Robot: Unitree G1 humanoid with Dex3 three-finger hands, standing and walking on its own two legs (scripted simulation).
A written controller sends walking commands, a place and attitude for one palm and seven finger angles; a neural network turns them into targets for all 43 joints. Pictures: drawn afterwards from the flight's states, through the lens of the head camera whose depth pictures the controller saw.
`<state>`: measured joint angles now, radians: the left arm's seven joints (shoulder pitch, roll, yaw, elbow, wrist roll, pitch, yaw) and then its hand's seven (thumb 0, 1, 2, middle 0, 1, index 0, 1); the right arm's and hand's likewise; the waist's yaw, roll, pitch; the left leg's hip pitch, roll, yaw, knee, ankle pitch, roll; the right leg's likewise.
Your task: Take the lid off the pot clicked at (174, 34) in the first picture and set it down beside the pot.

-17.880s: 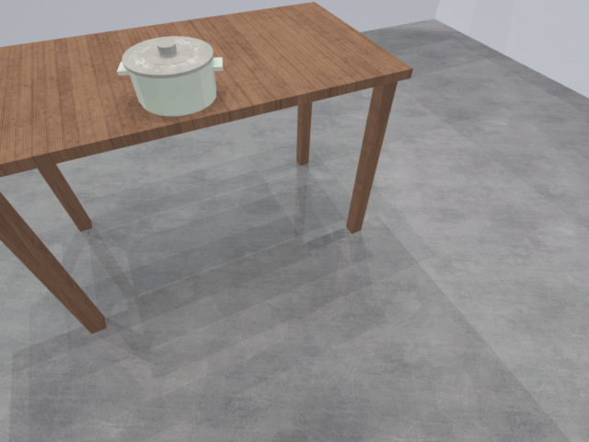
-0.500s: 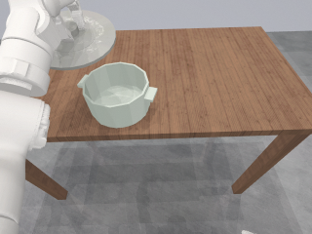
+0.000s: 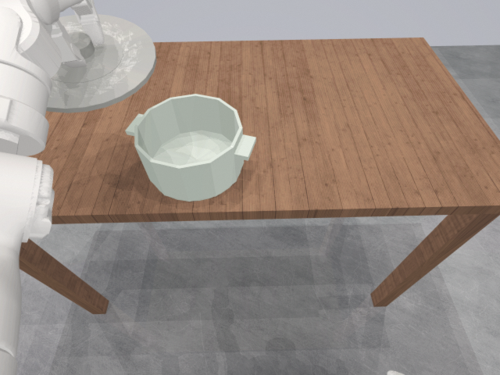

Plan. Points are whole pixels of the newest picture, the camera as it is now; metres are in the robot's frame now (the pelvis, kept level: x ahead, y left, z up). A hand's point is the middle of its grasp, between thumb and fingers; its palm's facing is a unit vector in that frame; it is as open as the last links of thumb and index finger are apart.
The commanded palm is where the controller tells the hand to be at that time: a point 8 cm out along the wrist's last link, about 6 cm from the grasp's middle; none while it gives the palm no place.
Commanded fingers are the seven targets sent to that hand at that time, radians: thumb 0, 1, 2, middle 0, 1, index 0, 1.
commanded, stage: move the lid sideways beside the pot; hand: left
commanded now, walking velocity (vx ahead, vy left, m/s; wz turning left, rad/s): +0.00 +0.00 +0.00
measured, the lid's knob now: (77, 46) +0.53 +0.22 +0.25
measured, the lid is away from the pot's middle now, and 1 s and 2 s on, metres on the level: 0.13 0.24 0.23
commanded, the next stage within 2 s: lower the lid onto the table in 0.96 s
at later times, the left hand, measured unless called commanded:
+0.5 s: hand (13, 48) +0.49 +0.28 +0.27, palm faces -0.23 -0.10 -0.97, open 7.2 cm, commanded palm +0.49 +0.29 +0.35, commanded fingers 0.00 0.80 0.79 -0.96 -1.09 -0.87 -1.02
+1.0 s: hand out of the picture +0.49 +0.33 +0.27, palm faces -0.25 -0.08 -0.97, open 7.2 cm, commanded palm +0.50 +0.32 +0.35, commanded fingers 0.00 0.80 0.79 -0.96 -1.09 -0.87 -1.02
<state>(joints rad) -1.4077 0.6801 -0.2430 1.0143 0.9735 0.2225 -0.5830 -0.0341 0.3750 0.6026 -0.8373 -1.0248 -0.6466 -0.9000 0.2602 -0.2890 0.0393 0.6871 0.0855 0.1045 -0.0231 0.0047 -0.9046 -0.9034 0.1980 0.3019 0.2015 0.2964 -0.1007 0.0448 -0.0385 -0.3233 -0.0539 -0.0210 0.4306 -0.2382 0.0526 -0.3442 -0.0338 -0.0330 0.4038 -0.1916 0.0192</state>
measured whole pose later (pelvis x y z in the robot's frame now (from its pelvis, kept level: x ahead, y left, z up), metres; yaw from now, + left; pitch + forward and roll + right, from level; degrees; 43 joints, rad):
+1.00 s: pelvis +0.02 +0.01 +0.00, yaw +0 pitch +9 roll -2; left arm -1.36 0.92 -0.14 1.02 1.00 0.08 -0.61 -0.03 0.38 0.60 -0.85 -1.03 -0.64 -0.90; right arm 0.30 -0.30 0.05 0.70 0.11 0.14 -0.04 0.00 -0.90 -0.90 0.20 0.30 0.20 0.30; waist -0.10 0.04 -0.01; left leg -0.34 -0.05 -0.02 0.46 -0.27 0.06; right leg -0.33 -0.02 -0.04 0.36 -0.19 0.03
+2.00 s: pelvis +0.01 +0.00 +0.00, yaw -1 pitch +9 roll -2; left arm -1.29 0.87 -0.13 1.14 0.98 0.09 -0.56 -0.03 0.39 0.60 -0.85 -1.04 -0.63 -0.90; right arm 0.31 -0.31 0.04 0.70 0.11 0.12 -0.05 0.00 -0.90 -0.90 0.20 0.30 0.20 0.30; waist -0.12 0.04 -0.02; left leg -0.37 -0.03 -0.02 0.51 -0.29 0.06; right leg -0.36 -0.01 -0.03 0.41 -0.20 0.02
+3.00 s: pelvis +0.00 +0.01 -0.01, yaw -2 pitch +12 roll -3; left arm -1.24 0.86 -0.12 1.26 0.99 0.05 -0.49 -0.03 0.40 0.60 -0.85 -1.04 -0.63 -0.89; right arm 0.32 -0.30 0.05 0.74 0.11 0.12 -0.09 0.00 -0.90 -0.90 0.20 0.30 0.20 0.30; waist -0.15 0.03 -0.06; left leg -0.50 -0.02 -0.02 0.62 -0.33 0.05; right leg -0.48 0.00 -0.03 0.51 -0.23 0.02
